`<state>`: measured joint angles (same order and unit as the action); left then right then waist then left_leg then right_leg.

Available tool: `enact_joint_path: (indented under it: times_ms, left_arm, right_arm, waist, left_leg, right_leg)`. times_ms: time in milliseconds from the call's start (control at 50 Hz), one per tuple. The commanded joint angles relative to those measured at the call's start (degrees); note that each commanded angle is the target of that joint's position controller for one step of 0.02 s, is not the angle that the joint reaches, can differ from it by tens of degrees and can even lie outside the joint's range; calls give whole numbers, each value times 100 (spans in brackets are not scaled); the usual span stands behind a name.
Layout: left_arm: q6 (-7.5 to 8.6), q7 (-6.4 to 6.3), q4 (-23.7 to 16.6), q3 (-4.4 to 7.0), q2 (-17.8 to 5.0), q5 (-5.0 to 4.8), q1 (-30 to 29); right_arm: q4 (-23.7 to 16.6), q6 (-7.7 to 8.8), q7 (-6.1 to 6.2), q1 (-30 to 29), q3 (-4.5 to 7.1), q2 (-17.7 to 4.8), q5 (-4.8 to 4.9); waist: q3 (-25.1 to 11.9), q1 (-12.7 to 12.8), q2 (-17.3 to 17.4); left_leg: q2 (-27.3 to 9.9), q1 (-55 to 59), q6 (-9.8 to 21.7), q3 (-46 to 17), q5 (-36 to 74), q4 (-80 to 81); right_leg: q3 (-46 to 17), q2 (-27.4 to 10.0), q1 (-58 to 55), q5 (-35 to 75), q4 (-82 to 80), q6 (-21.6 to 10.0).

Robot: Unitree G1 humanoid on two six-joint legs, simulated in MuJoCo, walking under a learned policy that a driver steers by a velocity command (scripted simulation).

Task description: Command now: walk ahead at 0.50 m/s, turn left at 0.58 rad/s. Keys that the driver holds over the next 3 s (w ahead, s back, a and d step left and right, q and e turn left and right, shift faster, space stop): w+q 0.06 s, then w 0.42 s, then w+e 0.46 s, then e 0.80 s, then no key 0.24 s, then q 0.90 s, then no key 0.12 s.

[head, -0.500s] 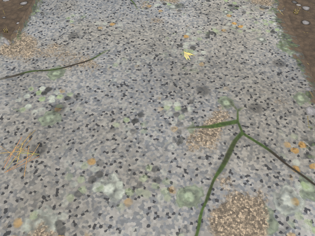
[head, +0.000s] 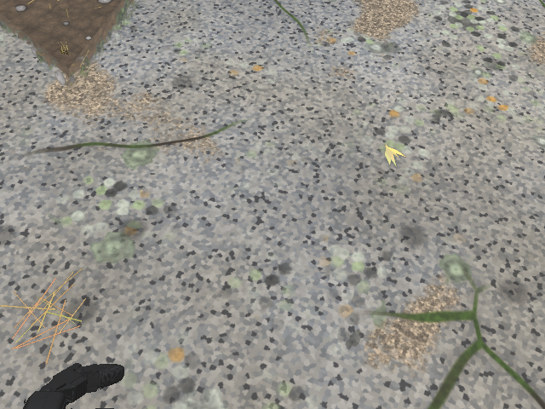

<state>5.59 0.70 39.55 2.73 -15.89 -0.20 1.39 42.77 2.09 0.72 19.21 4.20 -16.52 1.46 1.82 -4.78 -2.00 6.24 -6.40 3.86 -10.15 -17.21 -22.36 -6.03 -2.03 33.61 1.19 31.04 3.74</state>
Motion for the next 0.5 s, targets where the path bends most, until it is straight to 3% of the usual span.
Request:
enact_joint_path:
  times_ms: [20,60,80,100,120,140,160,180,200,240,300,360,440,500]
  left_arm:
    - [172,53,-460,212,-696,-45,-323]
    - [229,27,-268,316,-842,-27,387]
    - [258,-3,-153,390,-1040,72,1076]
    - [244,-25,-57,482,-1483,197,1774]
    - [176,55,201,514,-1476,80,2114]
    - [165,67,110,372,-940,-20,1831]
    - [114,55,83,297,-717,-5,1552]
    - [83,55,91,246,-624,45,1333]
    - [77,49,127,193,-502,80,1222]
    - [106,37,217,166,-458,69,1202]
    - [124,16,374,222,-709,-18,1353]
    - [65,-9,497,250,-885,-52,1493]
    - [-24,-12,738,244,-992,-115,1917]
    - [-121,-23,907,246,-1039,-152,2120]
  right_arm:
    - [-279,18,60,58,248,-904,5]
    - [-346,-1,56,-96,215,-775,-20]
    - [-397,19,29,-91,100,-470,-75]
    - [-484,53,33,542,-19,-86,-56]
    - [-492,93,35,939,-53,-221,76]
    - [-376,91,34,606,57,-730,101]
    - [-462,78,29,42,86,-842,31]
    - [-553,93,23,-292,80,-775,-51]
    - [-594,107,1,-448,90,-692,-100]
    - [-581,110,-52,-326,47,-488,-50]
    - [-712,120,-77,-673,-42,-288,-115]
    - [-822,178,-129,-1185,-128,-154,-117]
    - [-976,230,-208,-1837,-146,-171,-51]
    - [-1121,263,-271,-2129,-116,-268,-31]
  waist:
    - [-195,181,890]
    - [-403,589,967]
    - [-1007,901,711]
    - [-1864,814,-487]
    - [-1991,724,-1793]
    - [-1182,850,-938]
    - [-612,884,-462]
    - [-271,809,-203]
    - [-98,712,-168]
    - [-150,551,-440]
    - [-97,584,-295]
    - [-65,749,-206]
    - [39,983,-218]
    - [153,959,-268]
  left_leg:
    - [-1399,-242,697,-1321,1065,147]
    - [-1230,-278,510,-1361,1395,-457]
    - [-943,-547,329,-1001,1369,-1527]
    - [-212,-2013,-62,-278,-109,-3393]
    - [-138,-3381,-218,-8,-1734,-4655]
    - [-446,-3802,-245,-182,-1301,-5135]
    - [-629,-3814,-249,36,-842,-5174]
    - [-769,-3692,-244,144,-528,-4937]
    - [-929,-3517,-221,159,-284,-4608]
    - [-1078,-3155,-247,307,-118,-4161]
    - [-1188,-3282,-358,558,264,-3303]
    - [-1182,-3070,-411,736,1148,-2193]
    - [-982,-2647,-413,940,1800,-1242]
    - [-896,-2547,-241,925,1470,-848]
  right_leg:
    - [70,188,-836,-203,-294,-163]
    - [211,198,-1744,-397,-599,-417]
    - [-138,-293,-2872,-522,-522,-703]
    - [-2043,-1507,-4823,-1267,-675,-1413]
    - [-4182,-2182,-5298,-2930,-1379,-1974]
    - [-3799,-1969,-4705,-3717,-1588,-1793]
    - [-2882,-1711,-4030,-3245,-1581,-1579]
    - [-2245,-1462,-3405,-2512,-1677,-1524]
    - [-1770,-1240,-3020,-1909,-1799,-1473]
    - [-1283,-1065,-2711,-1211,-1974,-1520]
    - [-819,-1087,-2688,-469,-2210,-1682]
    - [-314,-964,-2688,-88,-2299,-1597]
    - [-14,-968,-2822,62,-2211,-1470]
    - [-140,-1196,-3210,317,-1968,-1366]
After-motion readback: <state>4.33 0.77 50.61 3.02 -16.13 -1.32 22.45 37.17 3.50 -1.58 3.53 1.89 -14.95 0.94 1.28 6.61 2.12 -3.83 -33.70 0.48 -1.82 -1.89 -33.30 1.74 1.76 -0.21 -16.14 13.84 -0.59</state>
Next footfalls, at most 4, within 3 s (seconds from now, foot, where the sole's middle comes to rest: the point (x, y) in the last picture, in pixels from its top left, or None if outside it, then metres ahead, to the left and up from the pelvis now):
0.08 right None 0.22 -0.14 -0.78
0.58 left None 0.46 0.15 -0.78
1.08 right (285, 299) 0.74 -0.10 -0.78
1.58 left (211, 272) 0.84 0.10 -0.78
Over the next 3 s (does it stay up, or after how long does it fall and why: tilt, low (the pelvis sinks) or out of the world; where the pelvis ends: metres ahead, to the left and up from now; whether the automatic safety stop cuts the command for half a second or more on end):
stays up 0.71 0.00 0.00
